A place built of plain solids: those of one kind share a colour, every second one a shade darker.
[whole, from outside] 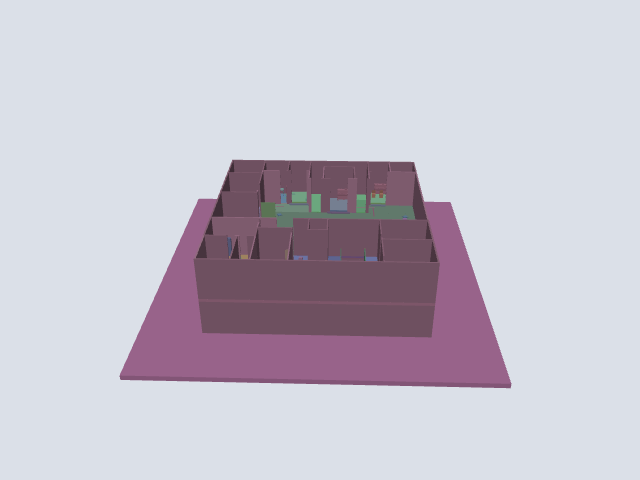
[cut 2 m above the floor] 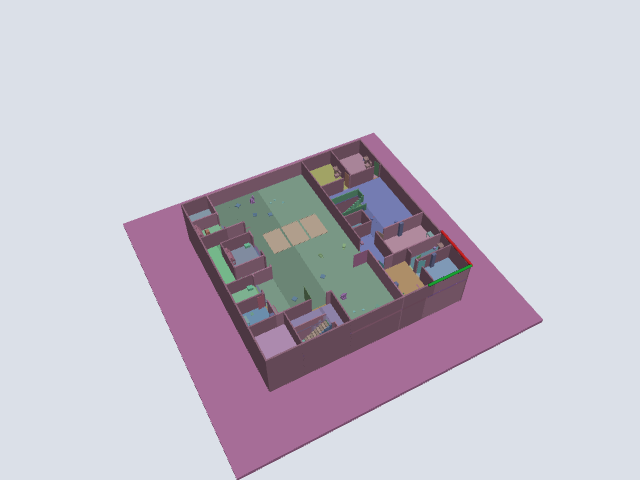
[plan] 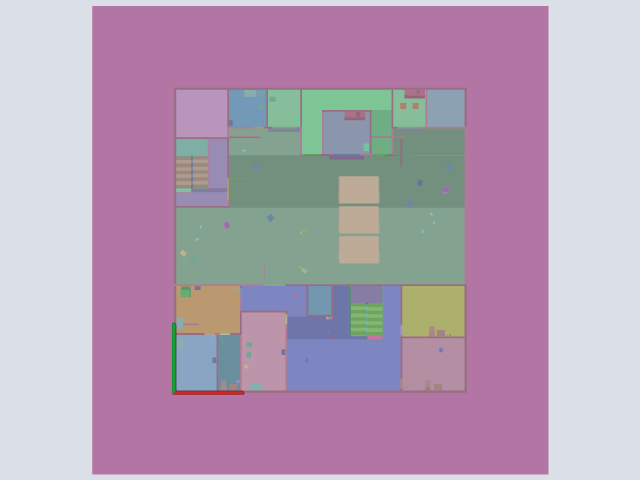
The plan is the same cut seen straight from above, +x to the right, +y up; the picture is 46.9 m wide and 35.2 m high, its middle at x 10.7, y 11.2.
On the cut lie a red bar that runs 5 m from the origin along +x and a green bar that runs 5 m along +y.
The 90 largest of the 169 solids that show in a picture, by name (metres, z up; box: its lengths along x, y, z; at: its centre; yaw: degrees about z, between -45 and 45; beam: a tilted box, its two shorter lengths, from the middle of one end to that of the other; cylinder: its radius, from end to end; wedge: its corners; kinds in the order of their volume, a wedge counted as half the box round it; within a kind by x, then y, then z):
{
 "under_1": {"box": [33.46, 34.37, 0.5], "at": [10.73, 11.19, -0.52]},
 "wall_1": {"box": [0.16, 4.08, 4.26], "at": [0.08, 2.2, 5.77]},
 "wall_2": {"box": [0.16, 4.78, 3.64], "at": [0.08, 2.55, 1.52]},
 "wall_3": {"box": [0.16, 3.45, 4.26], "at": [0.08, 6.09, 5.77]},
 "wall_4": {"box": [0.16, 2.75, 3.64], "at": [0.08, 6.45, 1.52]},
 "wall_5": {"box": [0.16, 5.62, 8.2], "at": [0.08, 10.76, 3.8]},
 "wall_6": {"box": [0.16, 4.9, 8.2], "at": [0.08, 16.15, 3.8]},
 "wall_7": {"box": [0.16, 3.48, 8.2], "at": [0.08, 20.47, 3.8]},
 "wall_8": {"box": [4.02, 0.13, 8.2], "at": [2.01, 13.63, 3.8]},
 "wall_9": {"box": [4.02, 0.13, 4.26], "at": [2.01, 18.66, 5.77]},
 "wall_10": {"box": [0.13, 3.6, 3.64], "at": [2.54, 16.8, 1.52]},
 "wall_11": {"box": [0.13, 4.08, 4.26], "at": [3.17, 2.2, 5.77]},
 "wall_12": {"box": [6.58, 0.13, 4.26], "at": [3.29, 7.88, 5.77]},
 "wall_13": {"box": [0.13, 2.85, 4.26], "at": [3.96, 17.18, 5.77]},
 "wall_14": {"box": [0.13, 2.71, 4.26], "at": [3.96, 20.86, 5.77]},
 "wall_15": {"box": [0.13, 4.08, 4.26], "at": [4.91, 2.2, 5.77]},
 "wall_16": {"box": [3.46, 0.13, 4.26], "at": [6.57, 5.96, 5.77]},
 "wall_17": {"box": [0.13, 2.71, 4.26], "at": [6.82, 20.86, 5.77]},
 "wall_18": {"box": [0.13, 4.87, 4.26], "at": [8.23, 2.6, 5.77]},
 "wall_19": {"box": [0.13, 2.71, 4.26], "at": [9.31, 20.86, 5.77]},
 "wall_20": {"box": [0.13, 2.1, 8.2], "at": [9.77, 6.77, 3.8]},
 "wall_21": {"box": [1.96, 0.13, 8.2], "at": [10.68, 5.66, 3.8]},
 "wall_22": {"box": [21.46, 0.16, 8.2], "at": [10.73, 0.08, 3.8]},
 "wall_23": {"box": [21.46, 0.16, 8.2], "at": [10.73, 22.29, 3.8]},
 "wall_24": {"box": [0.13, 3.11, 4.26], "at": [10.91, 19.05, 5.77]},
 "wall_25": {"box": [0.13, 2.1, 8.2], "at": [11.6, 6.77, 3.8]},
 "wall_26": {"box": [3.63, 0.13, 4.26], "at": [12.66, 20.68, 5.77]},
 "wall_27": {"box": [0.13, 3.11, 4.26], "at": [14.41, 19.05, 5.77]},
 "wall_28": {"box": [13.33, 0.13, 3.64], "at": [14.79, 7.88, 1.52]},
 "wall_29": {"box": [13.28, 0.13, 4.26], "at": [14.82, 7.88, 5.77]},
 "wall_30": {"box": [0.13, 3.6, 3.64], "at": [15.36, 6.02, 1.52]},
 "wall_31": {"box": [0.13, 2.71, 4.26], "at": [16.01, 20.86, 5.77]},
 "wall_32": {"box": [0.13, 2.96, 8.2], "at": [16.68, 2.51, 3.8]},
 "wall_33": {"box": [0.13, 2.83, 4.26], "at": [16.68, 6.41, 5.77]},
 "wall_34": {"box": [0.13, 2.71, 4.26], "at": [18.5, 20.86, 5.77]},
 "wall_35": {"box": [4.85, 0.13, 8.2], "at": [19.04, 4.05, 3.8]},
 "wall_36": {"box": [3.32, 0.13, 4.26], "at": [19.8, 19.43, 5.77]},
 "wall_37": {"box": [0.16, 3.83, 8.2], "at": [21.38, 2.08, 3.8]},
 "wall_38": {"box": [0.16, 3.7, 8.2], "at": [21.38, 5.97, 3.8]},
 "wall_39": {"box": [0.16, 11.42, 4.26], "at": [21.38, 13.66, 5.77]},
 "wall_40": {"box": [0.16, 2.71, 4.26], "at": [21.38, 20.86, 5.77]},
 "stair_main_1": {"box": [1.1, 0.54, 3.58], "at": [13.53, 4.49, 1.49]},
 "stair_main_2": {"box": [1.1, 0.8, 3.39], "at": [13.53, 4.62, 1.4]},
 "stair_main_3": {"box": [1.1, 1.06, 3.21], "at": [13.53, 4.75, 1.31]},
 "stair_main_4": {"box": [1.1, 1.32, 3.03], "at": [13.53, 4.88, 1.22]},
 "stair_main_5": {"box": [1.1, 1.58, 2.85], "at": [13.53, 5.01, 1.12]},
 "stair_main_6": {"box": [1.1, 1.84, 2.67], "at": [13.53, 5.14, 1.03]},
 "stair_main_7": {"box": [1.1, 2.1, 2.48], "at": [13.53, 5.27, 0.94]},
 "stair_main_8": {"box": [1.1, 2.36, 2.3], "at": [13.53, 5.4, 0.85]},
 "stair_main_9": {"box": [1.1, 2.1, 0.66], "at": [14.74, 5.51, 0.03]},
 "stair_main_10": {"box": [1.1, 1.84, 0.85], "at": [14.74, 5.64, 0.12]},
 "stair_main_11": {"box": [1.1, 1.58, 1.03], "at": [14.74, 5.77, 0.21]},
 "stair_main_12": {"box": [1.1, 1.32, 1.21], "at": [14.74, 5.9, 0.3]},
 "stair_main_13": {"box": [1.1, 1.06, 1.39], "at": [14.74, 6.03, 0.4]},
 "stair_main_14": {"box": [1.1, 0.8, 1.57], "at": [14.74, 6.16, 0.49]},
 "stair_escape_1": {"box": [1.1, 2.1, 0.66], "at": [0.71, 16.29, 0.03]},
 "stair_escape_2": {"box": [1.1, 1.84, 0.85], "at": [0.71, 16.42, 0.12]},
 "stair_escape_3": {"box": [1.1, 1.58, 1.03], "at": [0.71, 16.55, 0.21]},
 "stair_escape_4": {"box": [1.1, 1.32, 1.21], "at": [0.71, 16.68, 0.3]},
 "stair_escape_5": {"box": [1.1, 1.06, 1.39], "at": [0.71, 16.81, 0.4]},
 "stair_escape_6": {"box": [1.1, 0.8, 1.57], "at": [0.71, 16.94, 0.49]},
 "stair_escape_7": {"box": [1.1, 0.54, 3.58], "at": [1.92, 15.27, 1.49]},
 "stair_escape_8": {"box": [1.1, 0.8, 3.39], "at": [1.92, 15.4, 1.4]},
 "stair_escape_9": {"box": [1.1, 1.06, 3.21], "at": [1.92, 15.53, 1.31]},
 "stair_escape_10": {"box": [1.1, 1.32, 3.03], "at": [1.92, 15.66, 1.22]},
 "stair_escape_11": {"box": [1.1, 1.58, 2.85], "at": [1.92, 15.79, 1.12]},
 "stair_escape_12": {"box": [1.1, 1.84, 2.67], "at": [1.92, 15.92, 1.03]},
 "stair_escape_13": {"box": [1.1, 2.1, 2.48], "at": [1.92, 16.05, 0.94]},
 "stair_escape_14": {"box": [1.1, 2.36, 2.3], "at": [1.92, 16.18, 0.85]},
 "upper_floor_temple_hall_1": {"box": [5.23, 2.0, 0.16], "at": [6.63, 18.37, 3.56]},
 "upper_floor_temple_hall_2": {"box": [21.14, 5.62, 0.16], "at": [10.73, 10.76, 3.56]},
 "upper_floor_temple_hall_3": {"box": [17.28, 3.8, 0.16], "at": [12.66, 15.47, 3.56]},
 "upper_floor_temple_hall_4": {"box": [5.23, 2.0, 0.16], "at": [18.69, 18.37, 3.56]},
 "floor_shoe_room_1": {"box": [4.68, 4.78, 0.5], "at": [2.5, 2.55, -0.25]},
 "floor_stair_hall_1": {"box": [4.95, 4.06, 0.5], "at": [14.13, 2.19, -0.25]},
 "floor_entrance_lobby_1": {"box": [6.56, 3.05, 0.5], "at": [8.25, 4.07, -0.25]},
 "stair_escape_landing_1": {"box": [2.31, 1.26, 2.12], "at": [1.31, 17.97, 0.76]},
 "stair_main_landing_1": {"box": [2.31, 1.26, 2.12], "at": [14.13, 7.19, 0.76]},
 "upper_floor_side_shrine_1": {"box": [2.36, 2.71, 0.42], "at": [8.06, 20.86, 3.69]},
 "upper_floor_side_shrine_2": {"box": [2.36, 2.71, 0.42], "at": [17.25, 20.86, 3.69]},
 "upper_floor_landing_1": {"box": [8.31, 3.76, 0.16], "at": [12.46, 2.04, 3.56]},
 "upper_floor_main_shrine_1": {"box": [3.37, 3.11, 0.42], "at": [12.66, 19.05, 3.69]},
 "upper_floor_temple_office_1": {"box": [3.2, 5.73, 0.16], "at": [6.57, 3.02, 3.56]},
 "upper_floor_wc_upper_men_1": {"box": [4.56, 3.83, 0.16], "at": [19.02, 2.08, 3.56]},
 "upper_floor_wc_upper_women_1": {"box": [4.56, 3.7, 0.16], "at": [19.02, 5.97, 3.56]},
 "upper_floor_classroom_1": {"box": [4.68, 3.45, 0.16], "at": [2.5, 6.09, 3.56]},
 "floor_escape_hall_1": {"box": [3.73, 1.3, 0.5], "at": [2.02, 14.35, -0.25]},
 "upper_floor_temple_store_1": {"box": [3.73, 3.48, 0.16], "at": [2.02, 20.47, 3.56]},
 "upper_floor_teachers_room_1": {"box": [2.95, 4.08, 0.16], "at": [1.64, 2.2, 3.56]},
 "upper_floor_circumambulation_1": {"box": [6.57, 1.47, 0.16], "at": [12.66, 21.48, 3.56]}
}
